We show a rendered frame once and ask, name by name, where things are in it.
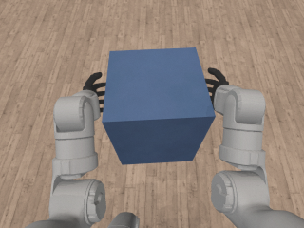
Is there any robot right hand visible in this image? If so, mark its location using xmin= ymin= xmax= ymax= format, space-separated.
xmin=205 ymin=67 xmax=229 ymax=110

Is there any left robot forearm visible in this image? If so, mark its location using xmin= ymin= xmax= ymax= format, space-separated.
xmin=48 ymin=89 xmax=101 ymax=215

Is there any carton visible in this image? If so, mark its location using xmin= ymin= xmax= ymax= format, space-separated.
xmin=102 ymin=47 xmax=216 ymax=165

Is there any robot left thigh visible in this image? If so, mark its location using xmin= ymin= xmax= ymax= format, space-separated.
xmin=107 ymin=212 xmax=140 ymax=228

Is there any robot left hand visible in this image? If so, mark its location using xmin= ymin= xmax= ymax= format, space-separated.
xmin=83 ymin=72 xmax=106 ymax=113

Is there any robot left upper arm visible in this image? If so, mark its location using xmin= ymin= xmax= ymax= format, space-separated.
xmin=25 ymin=179 xmax=106 ymax=228

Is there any robot right upper arm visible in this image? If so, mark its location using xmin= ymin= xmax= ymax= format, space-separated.
xmin=211 ymin=170 xmax=304 ymax=228

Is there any right robot forearm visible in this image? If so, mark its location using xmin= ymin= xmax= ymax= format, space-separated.
xmin=213 ymin=85 xmax=270 ymax=201

